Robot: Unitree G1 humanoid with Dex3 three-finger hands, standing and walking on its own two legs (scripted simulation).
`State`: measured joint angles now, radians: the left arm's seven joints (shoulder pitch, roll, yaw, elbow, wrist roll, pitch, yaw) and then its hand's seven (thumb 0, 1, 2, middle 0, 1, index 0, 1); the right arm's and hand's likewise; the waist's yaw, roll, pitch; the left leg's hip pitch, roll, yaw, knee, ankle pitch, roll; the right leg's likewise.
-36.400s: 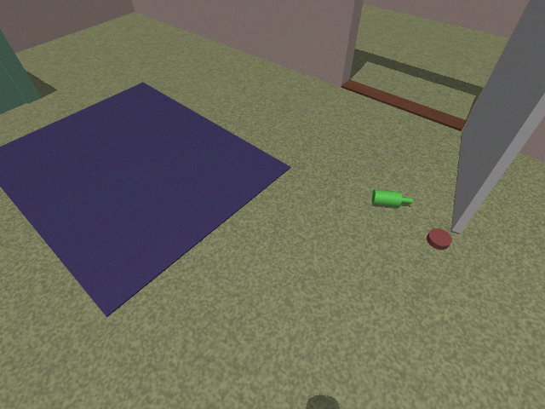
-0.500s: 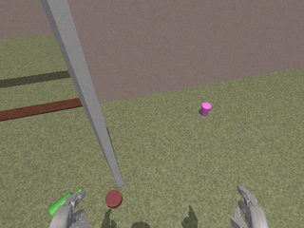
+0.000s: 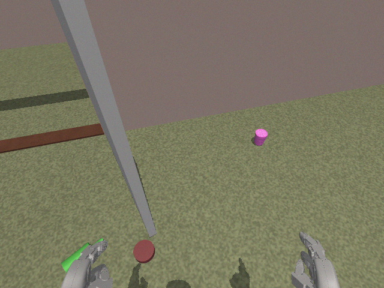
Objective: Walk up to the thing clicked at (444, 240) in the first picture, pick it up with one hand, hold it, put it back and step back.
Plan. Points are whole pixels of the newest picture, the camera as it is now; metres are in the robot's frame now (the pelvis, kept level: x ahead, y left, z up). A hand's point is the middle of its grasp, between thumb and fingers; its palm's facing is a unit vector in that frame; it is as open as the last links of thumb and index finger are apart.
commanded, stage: stand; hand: left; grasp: from above
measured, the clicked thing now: (144, 251) +0.43 +0.25 -0.70
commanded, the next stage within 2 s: none
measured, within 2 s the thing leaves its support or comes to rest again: neither
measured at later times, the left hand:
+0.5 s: hand out of the picture +0.05 +0.24 -0.11, palm faces +0.04 -0.94 -0.33, open 7.4 cm
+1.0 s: hand out of the picture +0.03 +0.24 -0.09, palm faces +0.03 -0.94 -0.34, open 7.4 cm
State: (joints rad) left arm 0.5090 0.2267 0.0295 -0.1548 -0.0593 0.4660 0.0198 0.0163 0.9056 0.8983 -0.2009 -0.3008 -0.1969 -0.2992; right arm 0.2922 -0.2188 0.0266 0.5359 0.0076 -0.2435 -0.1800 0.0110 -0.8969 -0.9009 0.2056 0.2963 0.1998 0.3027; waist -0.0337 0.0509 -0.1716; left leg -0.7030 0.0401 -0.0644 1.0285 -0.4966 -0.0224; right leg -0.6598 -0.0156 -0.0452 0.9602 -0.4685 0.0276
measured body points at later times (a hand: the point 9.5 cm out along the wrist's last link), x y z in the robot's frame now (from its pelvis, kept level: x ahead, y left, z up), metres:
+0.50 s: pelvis +0.00 +0.00 +0.05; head +0.00 +0.00 +0.50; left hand +0.05 +0.28 -0.08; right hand +0.08 -0.28 -0.09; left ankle +0.01 +0.13 -0.68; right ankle +0.01 -0.14 -0.68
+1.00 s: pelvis -0.01 -0.01 +0.07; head -0.02 -0.01 +0.52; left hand +0.03 +0.29 -0.07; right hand +0.05 -0.29 -0.08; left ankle +0.01 +0.13 -0.68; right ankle +0.01 -0.14 -0.68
